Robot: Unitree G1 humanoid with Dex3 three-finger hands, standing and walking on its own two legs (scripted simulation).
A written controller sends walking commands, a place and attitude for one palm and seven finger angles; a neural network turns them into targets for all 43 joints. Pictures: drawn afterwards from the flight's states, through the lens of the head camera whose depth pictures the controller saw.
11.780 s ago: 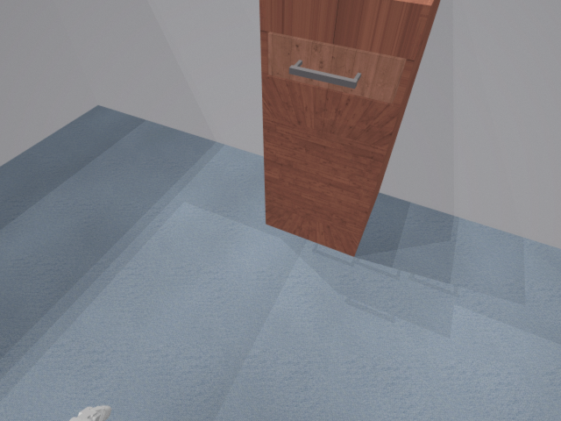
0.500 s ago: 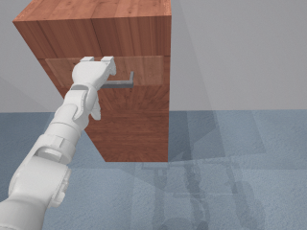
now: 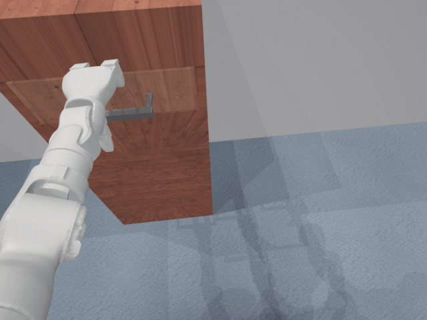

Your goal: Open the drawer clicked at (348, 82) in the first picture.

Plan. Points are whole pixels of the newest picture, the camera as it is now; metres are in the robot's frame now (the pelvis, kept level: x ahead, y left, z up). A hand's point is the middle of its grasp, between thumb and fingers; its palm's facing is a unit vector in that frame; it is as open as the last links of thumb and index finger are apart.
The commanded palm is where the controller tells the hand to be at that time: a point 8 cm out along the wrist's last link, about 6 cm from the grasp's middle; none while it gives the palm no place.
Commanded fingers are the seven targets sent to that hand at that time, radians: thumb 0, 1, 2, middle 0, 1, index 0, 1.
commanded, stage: move the hooked fingers above the handle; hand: left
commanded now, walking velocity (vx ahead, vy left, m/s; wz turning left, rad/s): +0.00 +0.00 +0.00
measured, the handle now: (109, 108) +0.56 +0.19 +0.05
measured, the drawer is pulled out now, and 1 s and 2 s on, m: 0.00 0.00 0.00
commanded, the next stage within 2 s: lower the fingers behind the handle in 0.78 s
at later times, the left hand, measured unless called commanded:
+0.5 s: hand (104, 106) +0.51 +0.17 +0.10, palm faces -0.04 -0.04 -1.00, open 13.8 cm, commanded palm +0.49 +0.18 +0.16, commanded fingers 0.00 -0.50 0.30 -0.30 -1.20 -0.30 -1.20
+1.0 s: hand (106, 109) +0.50 +0.17 +0.10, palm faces -0.03 -0.03 -1.00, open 13.8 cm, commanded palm +0.49 +0.18 +0.15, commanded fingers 0.00 -0.50 0.30 -0.30 -1.20 -0.30 -1.20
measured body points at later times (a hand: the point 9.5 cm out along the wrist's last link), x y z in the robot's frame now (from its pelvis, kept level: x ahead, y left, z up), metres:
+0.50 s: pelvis +0.00 +0.01 +0.00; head +0.07 +0.00 +0.44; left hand +0.50 +0.17 +0.16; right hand +0.03 -0.26 -0.14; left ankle -0.02 +0.12 -0.73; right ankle -0.03 -0.11 -0.73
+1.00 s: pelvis +0.00 +0.00 +0.00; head +0.07 -0.01 +0.44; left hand +0.50 +0.17 +0.15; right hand +0.01 -0.27 -0.14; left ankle -0.02 +0.12 -0.73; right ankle -0.03 -0.11 -0.73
